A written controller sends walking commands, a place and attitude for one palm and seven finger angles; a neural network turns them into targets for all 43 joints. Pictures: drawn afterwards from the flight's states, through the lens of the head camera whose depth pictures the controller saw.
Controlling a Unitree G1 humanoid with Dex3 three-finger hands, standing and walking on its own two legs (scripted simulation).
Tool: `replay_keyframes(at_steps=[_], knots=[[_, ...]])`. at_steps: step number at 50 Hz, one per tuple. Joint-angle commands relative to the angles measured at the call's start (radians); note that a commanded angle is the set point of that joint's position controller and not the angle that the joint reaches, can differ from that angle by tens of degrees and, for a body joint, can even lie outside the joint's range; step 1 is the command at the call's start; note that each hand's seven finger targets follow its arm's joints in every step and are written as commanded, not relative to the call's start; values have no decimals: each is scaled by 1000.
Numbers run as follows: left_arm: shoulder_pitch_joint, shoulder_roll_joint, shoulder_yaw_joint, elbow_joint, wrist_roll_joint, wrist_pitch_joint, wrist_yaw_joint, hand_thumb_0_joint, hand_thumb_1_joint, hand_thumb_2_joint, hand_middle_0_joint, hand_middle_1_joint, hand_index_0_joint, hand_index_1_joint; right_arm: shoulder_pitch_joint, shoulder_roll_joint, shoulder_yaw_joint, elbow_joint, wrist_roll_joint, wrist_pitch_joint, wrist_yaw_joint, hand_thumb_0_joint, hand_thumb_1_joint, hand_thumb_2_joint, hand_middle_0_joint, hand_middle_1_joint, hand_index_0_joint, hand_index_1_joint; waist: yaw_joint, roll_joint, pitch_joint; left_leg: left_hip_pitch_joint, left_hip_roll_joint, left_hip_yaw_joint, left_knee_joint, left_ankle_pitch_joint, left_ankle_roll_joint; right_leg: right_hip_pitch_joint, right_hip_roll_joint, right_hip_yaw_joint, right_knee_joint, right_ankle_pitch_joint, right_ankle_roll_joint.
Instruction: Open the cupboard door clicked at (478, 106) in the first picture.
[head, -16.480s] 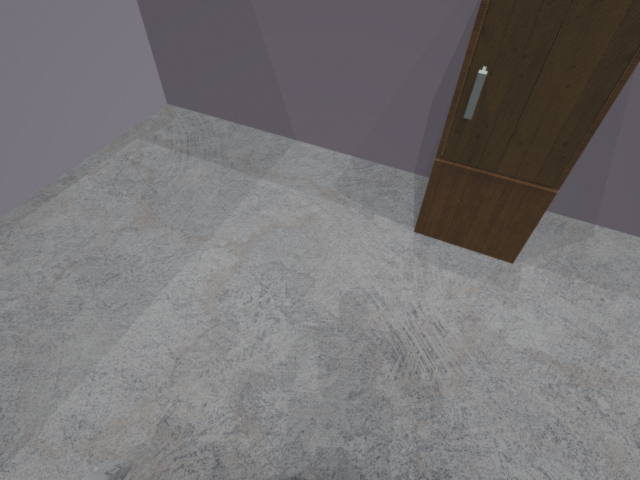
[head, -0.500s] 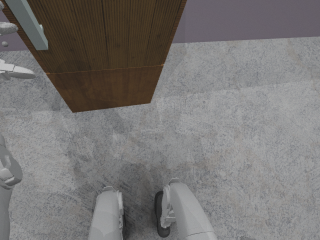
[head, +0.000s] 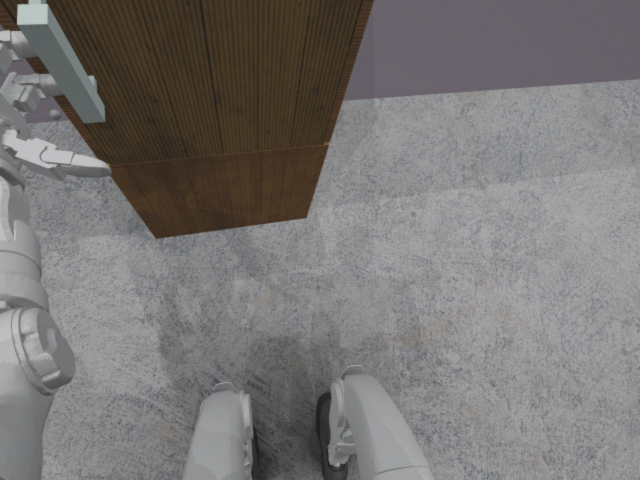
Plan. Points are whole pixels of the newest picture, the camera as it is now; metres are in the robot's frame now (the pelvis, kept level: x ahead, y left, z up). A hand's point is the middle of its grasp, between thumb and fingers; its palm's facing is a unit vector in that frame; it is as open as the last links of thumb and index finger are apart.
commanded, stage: slide the fingers in behind the handle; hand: left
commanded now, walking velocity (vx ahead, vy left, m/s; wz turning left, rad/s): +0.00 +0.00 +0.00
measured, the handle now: (68, 57) +0.58 +0.25 +0.05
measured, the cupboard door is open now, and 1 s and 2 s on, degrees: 0 1 1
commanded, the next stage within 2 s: close the thumb around the handle in 0.96 s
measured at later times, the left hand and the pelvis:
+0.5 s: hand (98, 105) +0.53 +0.22 +0.03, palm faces +0.13 -0.99 -0.02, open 14.0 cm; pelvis +0.00 +0.00 +0.00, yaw +0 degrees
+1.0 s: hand (99, 108) +0.53 +0.22 +0.03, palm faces +0.15 -0.99 -0.02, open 14.2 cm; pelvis +0.01 -0.01 +0.01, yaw +1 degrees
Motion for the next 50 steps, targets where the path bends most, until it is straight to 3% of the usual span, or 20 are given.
replay_keyframes(at_steps=[1, 4, 6, 10, 12, 14, 17, 19, 22, 23, 24, 26, 29, 32, 36, 40, 43, 44, 47, 50], knots=[[-410, 219, 2, -226, -15, -84, 28, 0, -500, 300, -300, -1200, -300, -1200, 200, -205, -82, -19, -3, -7, -18, 0, -900, -900, 200, 300, 200, 300, -25, 208, -573, 522, 2, -109, -159, 558, -39, 196, 33, 44, -91, 252, -18], [-428, 236, 11, -206, 1, -93, 57, 0, -500, 300, -300, -1200, -300, -1200, 197, -204, -79, -17, -6, -7, -17, 0, -900, -900, 200, 300, 200, 300, -24, 194, -553, 486, -4, -102, -164, 515, -36, 221, 32, 48, -95, 241, -18], [-433, 188, -28, -212, 9, -106, 61, 0, -500, 300, -300, -1200, -300, -1200, 192, -199, -81, -18, -8, -10, -13, 0, -900, -900, 200, 300, 200, 300, -28, 222, -566, 514, -4, -103, -162, 524, -39, 196, 32, 47, -90, 234, -21], [-448, 181, -46, -166, 20, -102, 65, 0, -500, 300, -300, -1200, -300, -1200, 188, -202, -77, -16, -8, -6, -14, 0, -900, -900, 200, 300, 200, 300, -39, 197, -534, 472, -8, -100, -166, 465, -34, 205, 32, 50, -97, 210, -21], [-465, 169, -54, -180, 21, -107, 66, 0, -500, 300, -300, -1200, -300, -1200, 193, -204, -81, -13, -10, -5, -16, 0, -900, -900, 200, 300, 200, 300, -37, 228, -571, 519, -5, -109, -163, 503, -41, 179, 29, 45, -89, 218, -22], [-467, 161, -52, -168, 13, -103, 69, 0, -500, 300, -300, -1200, -300, -1200, 190, -202, -81, -13, -11, -6, -14, 0, -900, -900, 200, 300, 200, 300, -35, 222, -572, 508, -7, -107, -160, 494, -40, 184, 30, 45, -90, 216, -22], [-437, 211, -3, -135, 14, -95, 87, 0, -500, 300, -300, -1200, -300, -1200, 195, -204, -75, -23, -11, -1, -17, 0, -900, -900, 200, 300, 200, 300, -25, 179, -565, 457, -10, -102, -161, 492, -35, 228, 29, 48, -83, 235, -21], [-472, 184, -25, -149, 20, -94, 104, 0, -500, 300, -300, -1200, -300, -1200, 190, -198, -74, -25, -12, -2, -14, 0, -900, -900, 200, 300, 200, 300, -35, 189, -563, 451, -10, -98, -158, 482, -33, 219, 28, 51, -84, 233, -18], [-473, 203, -9, -195, 41, -115, 133, 0, -500, 300, -300, -1200, -300, -1200, 202, -196, -77, -30, -19, -1, -7, 0, -900, -900, 200, 300, 200, 300, -17, 229, -628, 507, -6, -105, -154, 543, -43, 217, 30, 49, -69, 254, -22], [-480, 199, -12, -216, 44, -122, 142, 0, -500, 300, -300, -1200, -300, -1200, 202, -195, -78, -30, -20, 0, -5, 0, -900, -900, 200, 300, 200, 300, -19, 230, -642, 524, -4, -108, -154, 575, -48, 222, 29, 48, -68, 270, -22], [-471, 153, -45, -210, 43, -124, 145, 0, -500, 300, -300, -1200, -300, -1200, 200, -189, -80, -29, -19, 1, 0, 0, -900, -900, 200, 300, 200, 300, -26, 228, -635, 525, -6, -103, -153, 568, -46, 220, 31, 51, -76, 270, -20], [-459, 125, -55, -192, 40, -124, 146, 0, -500, 300, -300, -1200, -300, -1200, 208, -188, -83, -22, -20, 0, 2, 0, -900, -900, 200, 300, 200, 300, -37, 184, -611, 513, -4, -105, -157, 553, -41, 229, 32, 48, -81, 273, -19], [-476, 96, -87, -216, 40, -125, 144, 0, -500, 300, -300, -1200, -300, -1200, 208, -187, -86, -16, -19, 3, 4, 0, -900, -900, 200, 300, 200, 300, -36, 206, -624, 518, -8, -98, -162, 541, -41, 237, 31, 52, -88, 275, -18], [-465, 121, -65, -219, 41, -131, 146, 0, -500, 300, -300, -1200, -300, -1200, 217, -190, -89, -9, -21, 4, 4, 0, -900, -900, 200, 300, 200, 300, -31, 200, -630, 528, -8, -99, -163, 558, -41, 249, 32, 53, -91, 290, -19], [-479, 104, -83, -210, 37, -137, 141, 0, -500, 300, -300, -1200, -300, -1200, 210, -184, -85, -3, -20, 3, 0, 0, -900, -900, 200, 300, 200, 300, -43, 185, -591, 496, -10, -89, -165, 532, -32, 264, 31, 58, -97, 296, -20], [-436, 106, -72, -208, 31, -145, 139, 0, -500, 300, -300, -1200, -300, -1200, 209, -184, -88, -4, -20, 5, 3, 0, -900, -900, 200, 300, 200, 300, -26, 202, -609, 517, -12, -86, -167, 563, -38, 274, 31, 58, -100, 311, -21], [-438, 65, -100, -210, 25, -153, 137, 0, -500, 300, -300, -1200, -300, -1200, 205, -180, -91, -1, -19, 5, 5, 0, -900, -900, 200, 300, 200, 300, -36, 207, -587, 537, -10, -87, -166, 585, -39, 256, 32, 55, -104, 318, -20], [-442, 103, -71, -209, 25, -155, 140, 0, -500, 300, -300, -1200, -300, -1200, 204, -185, -91, 1, -20, 7, 3, 0, -900, -900, 200, 300, 200, 300, -31, 189, -587, 516, -10, -86, -165, 567, -37, 272, 31, 58, -103, 316, -20], [-425, 88, -78, -174, 27, -153, 139, 0, -500, 300, -300, -1200, -300, -1200, 204, -182, -90, -1, -19, 8, 1, 0, -900, -900, 200, 300, 200, 300, -34, 175, -572, 499, -14, -81, -164, 563, -33, 279, 32, 60, -101, 325, -20], [-438, 110, -67, -206, 28, -159, 135, 0, -500, 300, -300, -1200, -300, -1200, 200, -183, -90, -6, -19, 10, 0, 0, -900, -900, 200, 300, 200, 300, -27, 194, -607, 504, -16, -79, -160, 575, -33, 300, 30, 63, -95, 342, -22]])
